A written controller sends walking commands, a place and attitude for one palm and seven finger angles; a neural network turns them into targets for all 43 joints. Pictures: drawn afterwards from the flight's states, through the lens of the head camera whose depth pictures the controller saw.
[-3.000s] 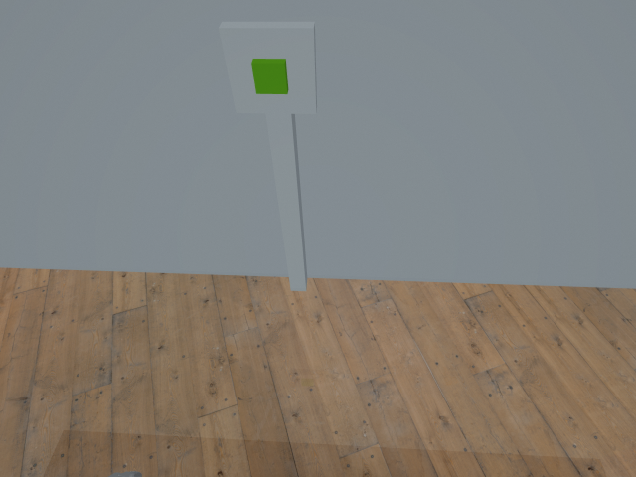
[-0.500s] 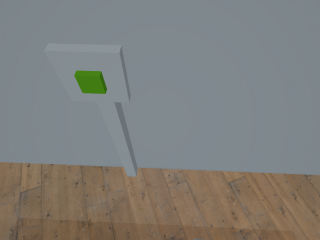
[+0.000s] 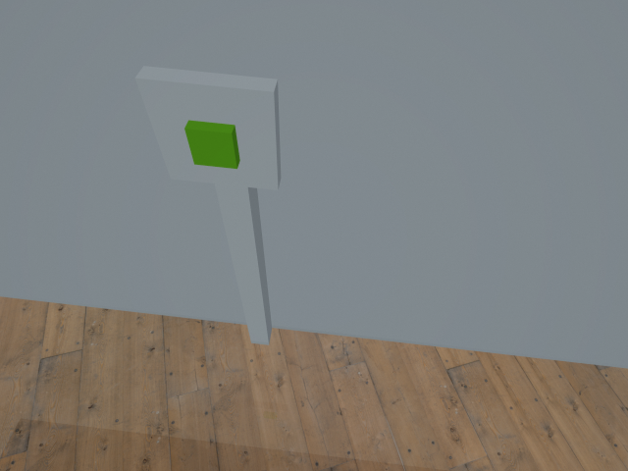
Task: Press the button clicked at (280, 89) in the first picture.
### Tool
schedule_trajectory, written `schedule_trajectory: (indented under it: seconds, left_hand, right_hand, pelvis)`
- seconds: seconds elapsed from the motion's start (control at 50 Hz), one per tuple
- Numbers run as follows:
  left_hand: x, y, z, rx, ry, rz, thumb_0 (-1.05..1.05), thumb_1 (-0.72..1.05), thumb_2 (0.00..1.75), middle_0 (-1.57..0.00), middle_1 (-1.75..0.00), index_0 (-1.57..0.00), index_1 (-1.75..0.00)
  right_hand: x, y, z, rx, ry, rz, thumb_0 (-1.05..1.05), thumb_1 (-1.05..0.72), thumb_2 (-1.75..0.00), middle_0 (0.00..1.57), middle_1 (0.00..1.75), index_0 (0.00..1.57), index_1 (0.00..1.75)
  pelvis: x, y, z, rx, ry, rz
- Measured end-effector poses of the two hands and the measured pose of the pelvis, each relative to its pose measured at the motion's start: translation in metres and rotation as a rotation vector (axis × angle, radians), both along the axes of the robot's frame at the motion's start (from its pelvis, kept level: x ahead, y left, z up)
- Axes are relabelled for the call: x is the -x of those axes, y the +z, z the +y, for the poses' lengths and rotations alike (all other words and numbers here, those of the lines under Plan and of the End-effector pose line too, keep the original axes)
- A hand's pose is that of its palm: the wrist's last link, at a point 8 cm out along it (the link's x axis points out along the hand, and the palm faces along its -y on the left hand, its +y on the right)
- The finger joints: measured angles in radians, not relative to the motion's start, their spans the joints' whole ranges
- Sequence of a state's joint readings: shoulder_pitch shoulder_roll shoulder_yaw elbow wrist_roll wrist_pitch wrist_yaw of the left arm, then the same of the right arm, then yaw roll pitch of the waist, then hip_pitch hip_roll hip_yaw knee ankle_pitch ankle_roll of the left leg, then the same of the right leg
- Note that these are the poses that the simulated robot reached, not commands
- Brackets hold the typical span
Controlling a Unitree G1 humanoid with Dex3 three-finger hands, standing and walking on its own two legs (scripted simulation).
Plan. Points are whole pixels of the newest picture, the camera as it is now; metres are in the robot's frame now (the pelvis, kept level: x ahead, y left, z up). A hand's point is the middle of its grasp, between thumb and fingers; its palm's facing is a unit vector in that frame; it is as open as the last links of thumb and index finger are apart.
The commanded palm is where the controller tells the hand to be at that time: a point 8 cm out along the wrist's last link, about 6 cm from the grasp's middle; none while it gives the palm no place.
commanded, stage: come to a stop and stand still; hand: left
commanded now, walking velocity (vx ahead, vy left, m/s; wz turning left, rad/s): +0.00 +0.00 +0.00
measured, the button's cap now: (214, 143) +0.51 +0.20 +0.10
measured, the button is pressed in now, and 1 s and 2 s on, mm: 0 0 0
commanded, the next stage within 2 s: look again from close up in 0.12 s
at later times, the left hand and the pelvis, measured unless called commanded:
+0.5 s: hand out of the picture +0.04 +0.18 -0.16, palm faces -0.02 -0.97 -0.25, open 7.4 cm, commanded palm none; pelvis +0.01 +0.00 +0.00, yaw -2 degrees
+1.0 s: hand (191, 416) +0.18 +0.17 -0.05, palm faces +0.26 -0.96 -0.13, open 7.0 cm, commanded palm +0.12 +0.22 -0.05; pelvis +0.01 -0.02 -0.01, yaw +1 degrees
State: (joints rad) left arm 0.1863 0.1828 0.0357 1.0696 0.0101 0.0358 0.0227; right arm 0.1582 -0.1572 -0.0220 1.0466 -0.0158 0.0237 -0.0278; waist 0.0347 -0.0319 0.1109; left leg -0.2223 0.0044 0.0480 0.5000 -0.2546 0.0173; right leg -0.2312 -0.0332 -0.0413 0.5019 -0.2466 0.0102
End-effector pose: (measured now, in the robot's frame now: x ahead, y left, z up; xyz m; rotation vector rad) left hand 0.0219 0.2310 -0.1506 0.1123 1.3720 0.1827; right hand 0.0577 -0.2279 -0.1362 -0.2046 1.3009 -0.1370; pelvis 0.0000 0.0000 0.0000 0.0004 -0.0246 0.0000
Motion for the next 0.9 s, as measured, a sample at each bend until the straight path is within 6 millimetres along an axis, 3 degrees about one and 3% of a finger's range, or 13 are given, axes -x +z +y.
schedule_trajectory:
  seconds: [0.14,0.24,0.34,0.58,0.7,0.86,0.9]
  left_hand:
    - [0.033,0.009,-0.002,-0.004,-0.018,0.081,0.00,0.91,0.90,-0.20,-0.30,-0.20,-0.30]
    - [0.038,0.013,-0.003,-0.017,-0.037,0.102,0.00,0.91,0.90,-0.20,-0.30,-0.20,-0.30]
    - [0.026,0.013,-0.001,-0.041,-0.071,0.056,0.00,0.91,0.90,-0.20,-0.30,-0.20,-0.30]
    - [-0.026,0.022,-0.004,-0.068,-0.110,-0.076,0.00,0.91,0.90,-0.20,-0.30,-0.20,-0.30]
    - [-0.032,0.022,-0.010,-0.065,-0.113,-0.076,0.00,0.92,0.90,-0.20,-0.30,-0.20,-0.30]
    - [-0.018,0.017,-0.019,-0.052,-0.099,-0.030,0.00,0.92,0.90,-0.20,-0.30,-0.20,-0.30]
    - [-0.040,0.033,-0.017,-0.052,-0.001,-0.193,0.01,0.93,0.90,-0.21,-0.30,-0.20,-0.30]
  right_hand:
    - [0.017,0.001,-0.002,-0.021,-0.035,0.015,0.00,-0.92,-0.89,0.21,0.30,0.20,0.30]
    - [0.037,-0.001,-0.003,-0.032,-0.060,0.053,0.00,-0.91,-0.89,0.20,0.30,0.20,0.30]
    - [0.049,-0.010,0.002,-0.055,-0.068,0.037,0.01,-0.91,-0.89,0.20,0.30,0.20,0.30]
    - [0.058,-0.020,0.016,-0.111,-0.077,0.044,0.01,-0.92,-0.89,0.20,0.30,0.20,0.30]
    - [0.059,-0.018,0.009,-0.106,-0.084,0.060,0.01,-0.91,-0.89,0.20,0.30,0.20,0.30]
    - [0.057,-0.015,-0.004,-0.083,-0.085,0.081,0.01,-0.91,-0.89,0.20,0.30,0.20,0.30]
    - [0.045,-0.008,-0.011,-0.052,-0.083,-0.009,0.01,-0.91,-0.89,0.20,0.30,0.20,0.30]
  pelvis:
    - [0.001,0.006,0.000,0.002,-0.010,0.007]
    - [-0.001,0.007,-0.001,0.004,-0.020,0.015]
    - [-0.005,0.001,0.002,0.003,-0.024,0.016]
    - [-0.012,0.001,-0.001,-0.017,-0.037,0.003]
    - [-0.014,0.002,-0.007,-0.018,-0.041,0.005]
    - [-0.016,0.002,-0.015,-0.010,-0.039,0.010]
    - [-0.014,0.001,-0.017,-0.012,-0.034,0.011]
